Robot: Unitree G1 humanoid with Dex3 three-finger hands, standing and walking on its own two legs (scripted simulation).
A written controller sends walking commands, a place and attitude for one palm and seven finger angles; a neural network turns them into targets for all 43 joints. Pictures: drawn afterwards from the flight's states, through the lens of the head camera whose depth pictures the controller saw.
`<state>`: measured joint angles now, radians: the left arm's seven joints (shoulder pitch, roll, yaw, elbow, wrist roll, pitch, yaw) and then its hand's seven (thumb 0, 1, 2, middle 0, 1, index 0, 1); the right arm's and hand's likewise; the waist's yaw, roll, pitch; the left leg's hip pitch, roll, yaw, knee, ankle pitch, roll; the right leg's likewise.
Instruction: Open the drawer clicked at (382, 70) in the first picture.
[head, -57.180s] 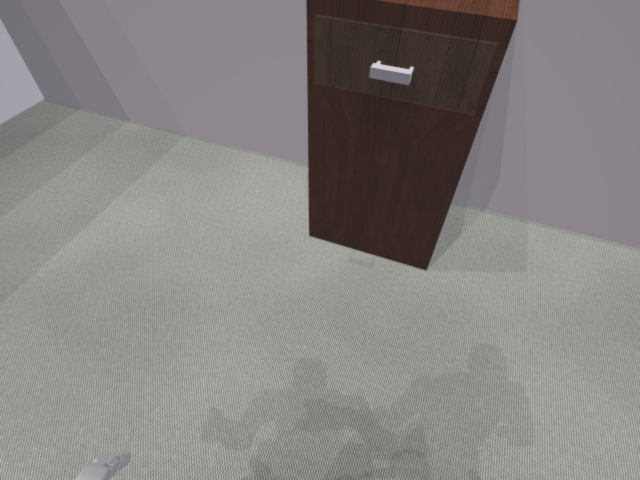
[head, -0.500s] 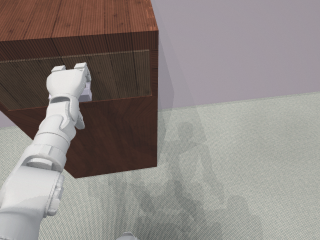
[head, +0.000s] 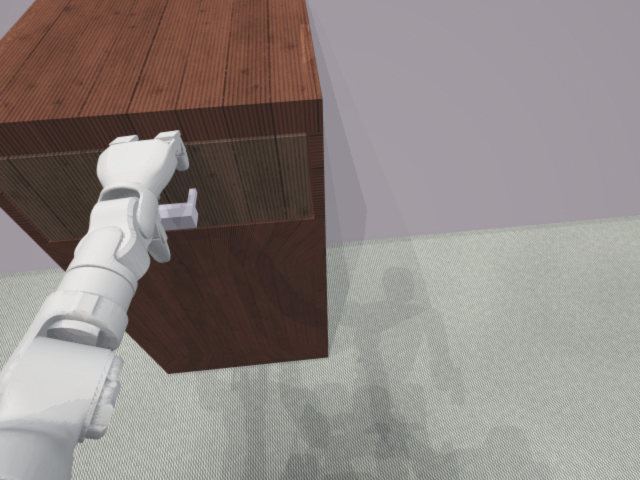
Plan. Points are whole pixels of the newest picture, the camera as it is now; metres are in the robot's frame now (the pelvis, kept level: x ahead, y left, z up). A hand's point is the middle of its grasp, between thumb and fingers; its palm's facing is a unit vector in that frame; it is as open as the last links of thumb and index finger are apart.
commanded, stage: re-aim the fingers above the handle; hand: left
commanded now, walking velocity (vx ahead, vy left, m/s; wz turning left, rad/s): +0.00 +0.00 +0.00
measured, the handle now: (162, 207) +0.51 +0.24 +0.03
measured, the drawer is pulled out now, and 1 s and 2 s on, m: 0.00 0.00 0.00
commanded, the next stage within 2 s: none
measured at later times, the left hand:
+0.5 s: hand (162, 195) +0.47 +0.21 +0.10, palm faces +0.00 -0.04 -1.00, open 13.6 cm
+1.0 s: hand (173, 197) +0.47 +0.20 +0.09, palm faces +0.03 -0.04 -1.00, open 13.6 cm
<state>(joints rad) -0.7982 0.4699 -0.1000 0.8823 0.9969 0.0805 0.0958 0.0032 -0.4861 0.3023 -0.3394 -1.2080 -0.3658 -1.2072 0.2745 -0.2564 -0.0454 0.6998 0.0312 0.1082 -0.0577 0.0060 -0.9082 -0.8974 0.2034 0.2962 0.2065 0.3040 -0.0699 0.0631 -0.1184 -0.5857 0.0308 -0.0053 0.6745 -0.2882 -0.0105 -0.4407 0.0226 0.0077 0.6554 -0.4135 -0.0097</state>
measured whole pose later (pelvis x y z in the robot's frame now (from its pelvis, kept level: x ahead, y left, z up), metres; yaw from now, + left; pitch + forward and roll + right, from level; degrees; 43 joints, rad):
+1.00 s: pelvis -0.01 +0.01 +0.00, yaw -1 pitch +13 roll -1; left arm -0.83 0.44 -0.08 0.92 1.04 0.01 0.19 0.00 -0.49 0.30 -0.40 -1.25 -0.36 -1.22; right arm 0.29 -0.25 -0.05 0.71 0.03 0.10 -0.05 0.01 -0.91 -0.90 0.20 0.30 0.21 0.30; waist -0.09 0.06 -0.11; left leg -0.64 0.03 0.00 0.70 -0.28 0.00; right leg -0.50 0.02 0.02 0.68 -0.40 0.00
